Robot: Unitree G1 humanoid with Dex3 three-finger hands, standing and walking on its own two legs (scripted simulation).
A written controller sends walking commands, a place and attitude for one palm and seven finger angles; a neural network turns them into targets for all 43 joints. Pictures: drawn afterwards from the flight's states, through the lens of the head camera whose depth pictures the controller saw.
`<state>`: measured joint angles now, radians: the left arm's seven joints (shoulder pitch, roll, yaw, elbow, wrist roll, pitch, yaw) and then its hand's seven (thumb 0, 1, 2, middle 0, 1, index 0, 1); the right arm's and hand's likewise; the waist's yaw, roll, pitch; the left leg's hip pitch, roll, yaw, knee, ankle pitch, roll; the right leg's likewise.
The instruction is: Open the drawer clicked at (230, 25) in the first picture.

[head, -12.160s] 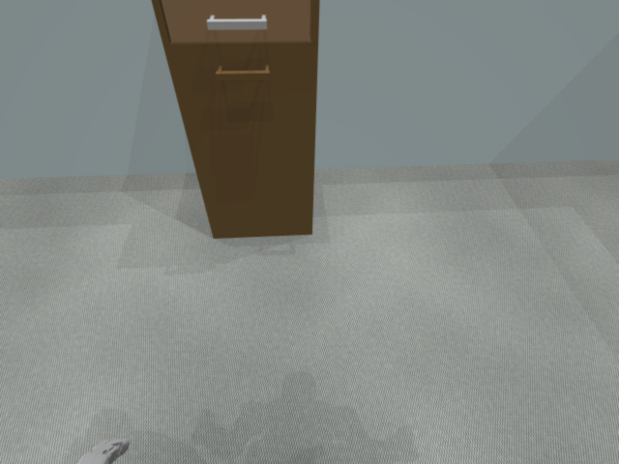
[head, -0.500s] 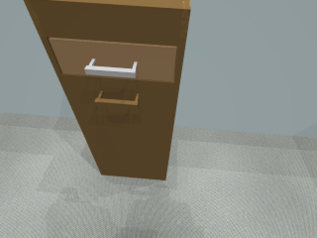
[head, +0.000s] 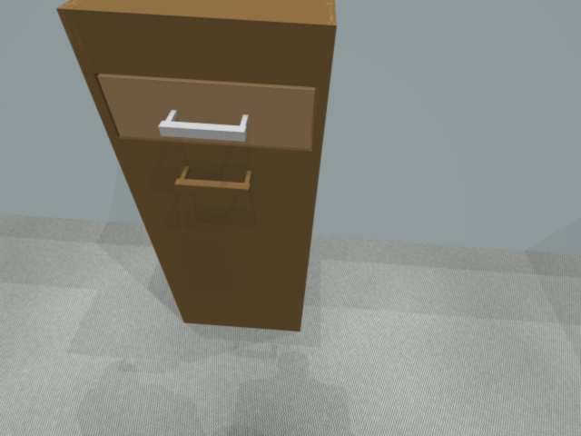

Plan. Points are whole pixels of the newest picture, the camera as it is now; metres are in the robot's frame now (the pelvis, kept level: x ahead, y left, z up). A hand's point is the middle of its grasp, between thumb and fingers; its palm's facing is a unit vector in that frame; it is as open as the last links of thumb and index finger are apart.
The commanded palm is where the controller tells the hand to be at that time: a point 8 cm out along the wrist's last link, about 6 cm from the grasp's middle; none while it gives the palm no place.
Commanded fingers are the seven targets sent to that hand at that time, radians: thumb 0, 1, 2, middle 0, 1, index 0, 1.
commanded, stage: come to a stop and stand still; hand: left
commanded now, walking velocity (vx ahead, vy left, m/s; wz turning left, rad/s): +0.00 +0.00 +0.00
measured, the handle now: (206, 124) +0.60 +0.19 +0.12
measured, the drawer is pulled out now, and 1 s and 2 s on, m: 0.00 0.00 0.00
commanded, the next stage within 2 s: look again from close up in 0.12 s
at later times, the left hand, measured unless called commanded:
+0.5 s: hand out of the picture -0.02 +0.16 -0.19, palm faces +0.08 -0.98 -0.15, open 7.4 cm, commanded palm none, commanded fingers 0.00 0.90 0.90 -0.20 -0.30 -0.20 -0.30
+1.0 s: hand (130, 417) +0.15 +0.21 -0.01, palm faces +0.13 -0.68 -0.72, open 7.6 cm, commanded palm +0.09 +0.23 -0.02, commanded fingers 0.00 0.62 0.78 -0.22 -0.48 -0.22 -0.48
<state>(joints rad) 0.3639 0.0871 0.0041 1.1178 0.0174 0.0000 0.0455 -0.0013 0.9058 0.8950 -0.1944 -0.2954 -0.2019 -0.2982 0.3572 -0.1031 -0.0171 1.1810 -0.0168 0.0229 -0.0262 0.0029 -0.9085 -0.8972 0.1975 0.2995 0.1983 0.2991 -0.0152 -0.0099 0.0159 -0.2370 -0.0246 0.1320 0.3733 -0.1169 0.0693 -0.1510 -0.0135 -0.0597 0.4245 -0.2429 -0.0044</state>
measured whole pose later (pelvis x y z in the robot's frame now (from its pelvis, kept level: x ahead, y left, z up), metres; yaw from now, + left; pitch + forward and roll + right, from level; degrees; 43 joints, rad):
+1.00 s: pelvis -0.04 +0.01 -0.03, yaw +4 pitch -1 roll +1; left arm 0.42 0.29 -0.12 -0.06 0.39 0.08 0.32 0.03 0.85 0.86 -0.20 -0.35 -0.21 -0.35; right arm 0.29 -0.27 0.01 0.73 0.03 -0.27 -0.07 0.01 -0.91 -0.90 0.20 0.30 0.20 0.30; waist -0.03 0.08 -0.05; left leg -0.45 -0.08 0.10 0.64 -0.23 0.07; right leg -0.40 0.00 -0.01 0.74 -0.35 -0.04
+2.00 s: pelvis +0.01 +0.03 -0.01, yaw +2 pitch -4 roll -1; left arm -0.05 0.56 -0.06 -0.22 0.86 0.06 -0.04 0.00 -0.33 0.37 -0.30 -1.08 -0.31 -1.09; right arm 0.09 -0.26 0.03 0.62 0.00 0.13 -0.01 0.01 -0.90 -0.90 0.20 0.30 0.20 0.30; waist 0.10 0.10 0.04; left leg -0.23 -0.14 0.00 0.46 -0.16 0.12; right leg -0.16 0.04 0.06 0.51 -0.28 -0.01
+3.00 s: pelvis +0.01 +0.01 -0.01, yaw +4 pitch -1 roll -1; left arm -0.40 0.63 -0.08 -0.03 0.80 0.06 -0.27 -0.01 -0.50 0.30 -0.31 -1.20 -0.32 -1.20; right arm 0.10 -0.27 0.05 0.60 0.03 0.15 0.02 0.01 -0.91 -0.90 0.20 0.30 0.20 0.30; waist 0.08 0.09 0.01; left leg -0.29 -0.13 -0.05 0.46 -0.15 0.10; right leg -0.21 0.05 0.01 0.50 -0.27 -0.04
